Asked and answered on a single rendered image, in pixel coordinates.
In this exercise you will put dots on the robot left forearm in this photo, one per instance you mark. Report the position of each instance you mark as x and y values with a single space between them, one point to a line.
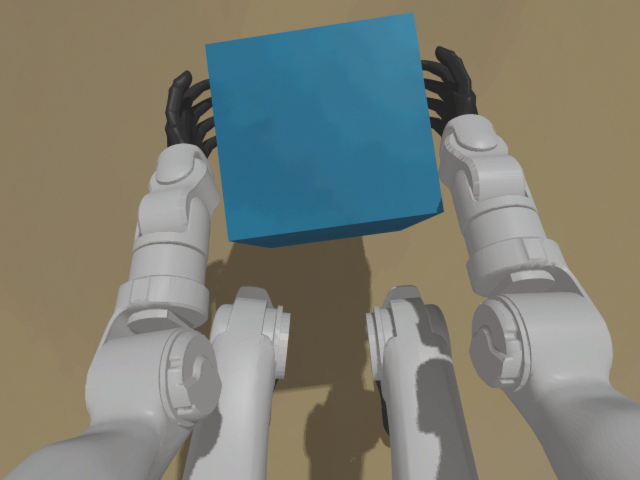
166 285

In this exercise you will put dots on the robot right forearm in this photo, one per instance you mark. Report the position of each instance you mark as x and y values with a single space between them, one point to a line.
507 246

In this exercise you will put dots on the carton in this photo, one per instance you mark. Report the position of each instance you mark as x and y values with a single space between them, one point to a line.
323 133

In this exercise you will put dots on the robot right foot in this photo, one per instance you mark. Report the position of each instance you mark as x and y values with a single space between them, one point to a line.
384 409

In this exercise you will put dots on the robot left shin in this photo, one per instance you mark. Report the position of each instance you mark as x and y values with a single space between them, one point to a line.
223 314

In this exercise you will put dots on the robot right hand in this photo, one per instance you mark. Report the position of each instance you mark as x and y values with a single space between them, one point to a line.
455 90

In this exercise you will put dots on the robot left upper arm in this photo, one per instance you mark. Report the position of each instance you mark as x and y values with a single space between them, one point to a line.
145 393

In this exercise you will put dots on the robot right upper arm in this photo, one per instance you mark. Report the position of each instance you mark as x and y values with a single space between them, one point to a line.
551 355

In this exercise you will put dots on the robot left hand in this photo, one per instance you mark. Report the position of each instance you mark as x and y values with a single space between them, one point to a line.
182 118

